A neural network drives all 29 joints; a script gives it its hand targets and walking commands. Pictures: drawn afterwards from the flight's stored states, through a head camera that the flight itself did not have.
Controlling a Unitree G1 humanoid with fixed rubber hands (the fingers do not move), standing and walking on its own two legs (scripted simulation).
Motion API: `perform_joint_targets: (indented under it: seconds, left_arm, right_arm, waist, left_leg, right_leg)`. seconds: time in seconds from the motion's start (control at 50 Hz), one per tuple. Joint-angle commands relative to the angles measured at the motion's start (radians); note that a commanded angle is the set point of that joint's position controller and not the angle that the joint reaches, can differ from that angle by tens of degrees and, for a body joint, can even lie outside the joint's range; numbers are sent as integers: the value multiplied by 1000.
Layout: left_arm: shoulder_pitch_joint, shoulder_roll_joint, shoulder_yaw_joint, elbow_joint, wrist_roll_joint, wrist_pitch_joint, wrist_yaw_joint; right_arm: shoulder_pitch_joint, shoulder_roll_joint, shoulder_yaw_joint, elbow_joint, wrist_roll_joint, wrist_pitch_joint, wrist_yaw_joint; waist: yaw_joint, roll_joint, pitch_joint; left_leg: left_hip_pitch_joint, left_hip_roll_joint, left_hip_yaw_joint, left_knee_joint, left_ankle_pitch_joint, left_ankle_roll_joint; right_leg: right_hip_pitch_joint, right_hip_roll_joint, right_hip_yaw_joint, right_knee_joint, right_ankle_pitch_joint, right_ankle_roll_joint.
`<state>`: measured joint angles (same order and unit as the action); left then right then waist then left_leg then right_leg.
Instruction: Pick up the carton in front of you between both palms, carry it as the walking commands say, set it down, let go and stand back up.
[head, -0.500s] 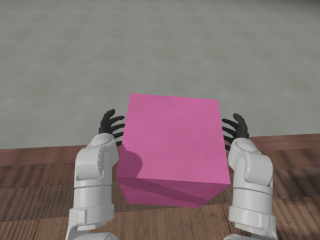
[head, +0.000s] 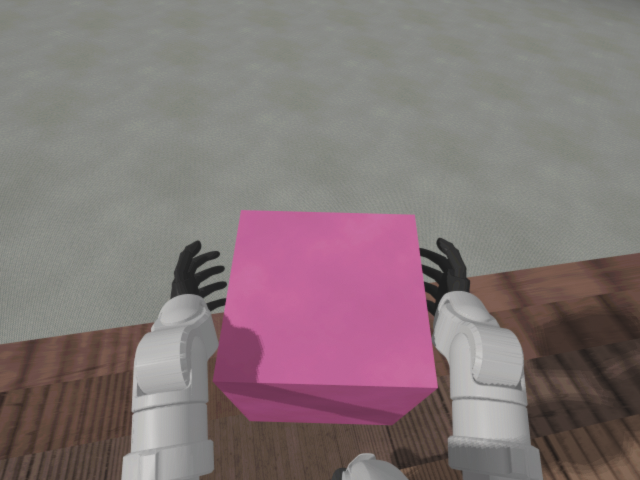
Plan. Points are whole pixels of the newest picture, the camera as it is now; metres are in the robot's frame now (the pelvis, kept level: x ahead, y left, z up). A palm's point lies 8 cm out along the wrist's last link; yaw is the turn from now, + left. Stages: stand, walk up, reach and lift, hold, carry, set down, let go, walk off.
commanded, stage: carry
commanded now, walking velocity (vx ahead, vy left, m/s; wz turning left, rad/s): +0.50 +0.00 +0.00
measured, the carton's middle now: (324, 328) +0.32 -0.03 +0.01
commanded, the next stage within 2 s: none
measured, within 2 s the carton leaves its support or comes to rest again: neither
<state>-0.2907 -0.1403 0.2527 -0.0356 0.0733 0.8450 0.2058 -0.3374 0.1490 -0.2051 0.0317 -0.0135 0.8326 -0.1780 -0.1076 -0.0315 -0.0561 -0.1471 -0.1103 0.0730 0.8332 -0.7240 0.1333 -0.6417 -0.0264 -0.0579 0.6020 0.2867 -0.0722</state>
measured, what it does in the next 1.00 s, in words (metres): goes down: right foot 0.11 m lower, then left foot 0.11 m lower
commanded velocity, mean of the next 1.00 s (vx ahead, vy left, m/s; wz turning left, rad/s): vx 0.50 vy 0.00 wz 0.00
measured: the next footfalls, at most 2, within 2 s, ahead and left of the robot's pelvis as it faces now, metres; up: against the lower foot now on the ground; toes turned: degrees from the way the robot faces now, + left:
right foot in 0.08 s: +0.21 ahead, -0.07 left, -0.11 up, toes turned -4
left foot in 0.52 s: +0.50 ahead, +0.10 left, -0.23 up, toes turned +0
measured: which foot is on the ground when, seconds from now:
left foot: down 0.00-0.10, up 0.12-0.50, down 0.52-0.96, up 0.98-1.00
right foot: up 0.00-0.06, down 0.08-0.54, up 0.56-0.94, down 0.96-1.00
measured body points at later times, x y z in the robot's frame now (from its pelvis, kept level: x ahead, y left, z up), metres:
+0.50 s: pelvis +0.34 +0.02 -0.15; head +0.35 +0.02 +0.30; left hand +0.66 +0.17 -0.07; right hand +0.66 -0.14 -0.08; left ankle +0.47 +0.11 -0.86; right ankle +0.17 -0.07 -0.78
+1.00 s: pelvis +0.69 +0.02 -0.30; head +0.68 +0.02 +0.15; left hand +1.02 +0.18 -0.20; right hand +1.02 -0.14 -0.20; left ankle +0.51 +0.11 -0.85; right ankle +0.76 -0.04 -1.02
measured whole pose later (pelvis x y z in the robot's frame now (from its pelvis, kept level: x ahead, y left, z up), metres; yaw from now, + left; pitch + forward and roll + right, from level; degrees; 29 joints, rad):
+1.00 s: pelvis +0.69 +0.02 -0.30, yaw -1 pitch +1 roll +0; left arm -0.32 -0.14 0.19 0.00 0.03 0.80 0.22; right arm -0.32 0.10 -0.21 0.01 -0.01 0.79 -0.21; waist 0.04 -0.01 -0.06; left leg -0.34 -0.06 0.04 1.49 -0.61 0.04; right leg -0.43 0.06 -0.10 0.61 -0.19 -0.12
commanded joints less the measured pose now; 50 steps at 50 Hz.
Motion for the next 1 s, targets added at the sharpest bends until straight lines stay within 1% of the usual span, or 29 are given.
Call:
perform_joint_targets:
  seconds: [0.0, 0.04, 0.06, 0.08, 0.1, 0.12, 0.14, 0.16, 0.22, 0.28, 0.34, 0.38, 0.42, 0.46, 0.48, 0.5, 0.52, 0.54, 0.56, 0.6, 0.66, 0.74, 0.8, 0.84, 0.9, 0.92, 0.94, 0.96, 0.98]
  left_arm:
    - [-495, -623, -522, -22, -80, 16, 16]
    - [-492, -608, -511, -35, -90, 29, 21]
    - [-504, -590, -503, -39, -94, 37, 23]
    - [-475, -564, -497, -1, -89, 43, 28]
    - [-448, -535, -502, 29, -106, 53, 38]
    - [-510, -561, -531, 0, -156, 64, 39]
    - [-599, -604, -576, -44, -207, 62, 34]
    - [-640, -668, -612, -40, -239, 64, 21]
    - [-749, -784, -680, -56, -302, 49, -20]
    - [-758, -833, -690, -47, -306, 16, -38]
    - [-633, -832, -676, -6, -271, -14, -40]
    - [-586, -800, -668, -12, -250, -32, -33]
    - [-555, -771, -663, -27, -233, -43, -27]
    - [-508, -739, -654, -28, -222, -45, -22]
    - [-503, -720, -643, -37, -209, -42, -17]
    - [-527, -688, -628, -51, -195, -40, -8]
    - [-497, -671, -604, -26, -168, -28, -1]
    - [-448, -622, -568, -21, -162, -20, 11]
    - [-436, -605, -540, -23, -154, -16, 26]
    - [-468, -614, -491, 0, -127, -25, 37]
    - [-491, -676, -493, 3, -126, -52, 13]
    - [-531, -712, -554, -35, -147, -89, -10]
    - [-521, -692, -585, -60, -142, -104, -5]
    - [-499, -662, -587, -69, -131, -98, -4]
    - [-444, -593, -560, -64, -122, -70, 3]
    - [-448, -585, -563, -65, -129, -58, 5]
    - [-410, -572, -555, -35, -127, -47, 9]
    - [-400, -542, -555, 0, -127, -37, 17]
    - [-407, -532, -566, 8, -162, -26, 26]
  right_arm:
    - [-492, 690, 593, -62, 163, 10, -15]
    - [-500, 694, 596, -81, 163, 27, -25]
    - [-530, 666, 564, -80, 152, 37, -33]
    - [-532, 639, 531, -79, 120, 49, -40]
    - [-488, 597, 498, -59, 104, 65, -48]
    - [-458, 580, 458, -45, 87, 72, -57]
    - [-458, 573, 422, -57, 75, 76, -58]
    - [-484, 565, 392, -51, 58, 77, -58]
    - [-511, 632, 380, -23, 42, 52, -39]
    - [-539, 719, 425, -26, 40, 20, -19]
    - [-526, 723, 474, -62, 63, -15, -12]
    - [-514, 713, 503, -81, 71, -24, -14]
    - [-518, 702, 525, -107, 82, -30, -15]
    - [-487, 658, 521, -119, 85, -30, -21]
    - [-465, 633, 521, -117, 84, -28, -25]
    - [-430, 612, 521, -108, 75, -20, -26]
    - [-401, 582, 508, -73, 66, -10, -34]
    - [-375, 568, 513, -72, 88, -5, -43]
    - [-383, 583, 530, -77, 119, -4, -48]
    - [-479, 663, 586, -108, 172, -10, -37]
    - [-564, 730, 636, -139, 226, -31, -5]
    - [-531, 773, 647, -109, 215, -65, 19]
    - [-454, 749, 635, -90, 198, -80, 11]
    - [-428, 722, 618, -81, 172, -82, 0]
    - [-386, 671, 602, -80, 152, -59, -17]
    - [-398, 663, 593, -83, 140, -49, -26]
    - [-434, 634, 563, -93, 120, -40, -37]
    - [-410, 605, 535, -67, 86, -24, -44]
    - [-367, 568, 495, -53, 79, -10, -52]
  waist:
    - [39, 139, -179]
    - [166, 108, -263]
    - [275, 10, -273]
    - [287, -163, -273]
    - [199, -173, -322]
    - [224, -53, -337]
    - [233, -59, -363]
    - [218, 19, -336]
    - [158, 101, -261]
    - [172, -70, -304]
    - [235, 4, -284]
    - [254, -48, -249]
    - [237, -101, -247]
    - [138, -137, -312]
    - [54, -73, -336]
    - [-17, 65, -325]
    - [7, 272, -345]
    - [44, 306, -426]
    - [1, 253, -436]
    - [0, 53, -355]
    - [42, 8, -290]
    - [33, 158, -336]
    - [-24, 67, -270]
    - [-20, 136, -219]
    - [119, 135, -279]
    - [212, 86, -308]
    - [290, -57, -275]
    - [231, -182, -293]
    - [197, -168, -347]
  left_leg:
    - [35, 203, -142, 6, 1013, 9]
    - [-45, 219, -114, 312, 1248, -15]
    - [-177, 166, -52, 690, 1166, -57]
    - [-430, 29, -7, 923, 262, -97]
    - [-626, 0, -97, 935, 68, -100]
    - [-737, 32, -149, 876, 102, -105]
    - [-807, 84, -193, 864, 109, -94]
    - [-799, 119, -214, 798, 113, -100]
    - [-641, 160, -193, 420, 254, -108]
    - [-544, 159, -114, 369, 496, -111]
    - [-625, 132, -67, -32, 908, -105]
    - [-429, 89, 4, -243, 995, -110]
    - [-261, 73, 37, -267, 1097, -92]
    - [-103, 82, 48, -239, 1059, -50]
    - [28, 58, 68, -306, 983, -41]
    - [115, 93, 38, -375, 939, -29]
    - [411, 281, -196, -131, 1350, 45]
    - [509, 374, -460, -123, 1344, 126]
    - [510, 431, -611, -200, 990, 196]
    - [317, 427, -715, -209, 759, 215]
    - [53, 376, -558, -256, 779, 166]
    - [133, 291, -398, -105, 922, 116]
    - [17, 156, -229, -83, 699, 69]
    - [-121, 154, -201, -87, 612, 66]
    - [-157, 188, -116, 191, 884, 1]
    - [-212, 201, -82, 401, 1014, -31]
    - [-317, 99, -26, 744, 671, -79]
    - [-604, 15, -50, 905, 78, -107]
    - [-707, 48, -134, 849, 106, -109]
  right_leg:
    - [209, 36, -101, -26, 114, -47]
    - [469, 78, -133, -18, -53, -60]
    - [630, 46, -93, -113, -90, -108]
    - [820, -77, 58, -41, 86, -140]
    - [956, -212, 365, 57, 372, -219]
    - [1005, -269, 465, 21, 173, -248]
    - [941, -336, 646, -46, -232, -347]
    - [815, -321, 694, -67, -388, -345]
    - [483, -265, 554, -57, -360, -268]
    - [433, -246, 431, -27, -160, -229]
    - [524, -72, 250, 146, -357, -142]
    - [422, -30, 174, 149, -405, -120]
    - [352, -41, 133, 208, -435, -94]
    - [385, -60, 82, 385, -309, -47]
    - [381, -50, 29, 596, -133, -25]
    - [293, -14, -15, 898, -237, -6]
    - [-73, 75, 14, 1120, -910, 38]
    - [-236, 98, 83, 1188, -937, 42]
    - [-351, 76, 114, 1158, -925, 48]
    - [-381, 18, 148, 1014, -935, 55]
    - [-223, -25, 146, 656, -720, 61]
    - [-223, -32, 113, 498, -350, 28]
    - [-31, 43, -10, 51, -25, 33]
    - [180, 64, -67, -45, 69, 33]
    - [466, 85, -117, 10, 42, -16]
    - [620, 79, -101, -40, -32, -39]
    - [694, 6, -4, -152, -67, -88]
    - [932, -168, 239, 62, 313, -156]
    - [977, -240, 455, 61, 288, -205]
